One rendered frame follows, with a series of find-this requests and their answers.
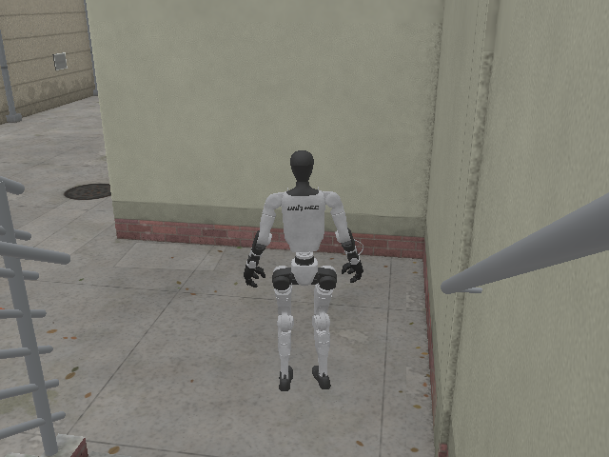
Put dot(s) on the left robot forearm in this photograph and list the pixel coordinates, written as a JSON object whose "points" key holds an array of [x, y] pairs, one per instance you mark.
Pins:
{"points": [[255, 253]]}

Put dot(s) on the robot left upper arm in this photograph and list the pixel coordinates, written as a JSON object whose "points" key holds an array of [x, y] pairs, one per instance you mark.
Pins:
{"points": [[273, 201]]}

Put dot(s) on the left robot hand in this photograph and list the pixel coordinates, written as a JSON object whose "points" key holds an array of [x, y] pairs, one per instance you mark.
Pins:
{"points": [[249, 272]]}

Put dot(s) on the robot left foot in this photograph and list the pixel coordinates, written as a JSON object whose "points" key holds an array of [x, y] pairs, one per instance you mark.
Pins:
{"points": [[285, 383]]}

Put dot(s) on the right robot hand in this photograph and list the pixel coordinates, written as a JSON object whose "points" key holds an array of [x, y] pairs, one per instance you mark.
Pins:
{"points": [[352, 268]]}

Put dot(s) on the right robot forearm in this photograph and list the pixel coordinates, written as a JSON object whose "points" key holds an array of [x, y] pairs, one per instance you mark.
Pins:
{"points": [[350, 250]]}

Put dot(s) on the right robot shin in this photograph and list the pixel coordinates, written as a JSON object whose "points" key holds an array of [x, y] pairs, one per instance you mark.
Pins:
{"points": [[322, 345]]}

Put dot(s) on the robot right upper arm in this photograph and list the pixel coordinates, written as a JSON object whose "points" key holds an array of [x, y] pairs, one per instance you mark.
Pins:
{"points": [[333, 200]]}

